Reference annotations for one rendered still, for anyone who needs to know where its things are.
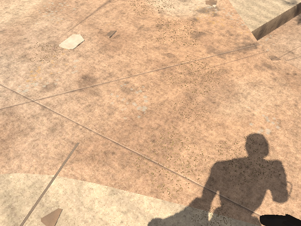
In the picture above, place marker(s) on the right robot hand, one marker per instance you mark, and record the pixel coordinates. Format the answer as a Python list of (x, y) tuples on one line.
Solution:
[(279, 220)]

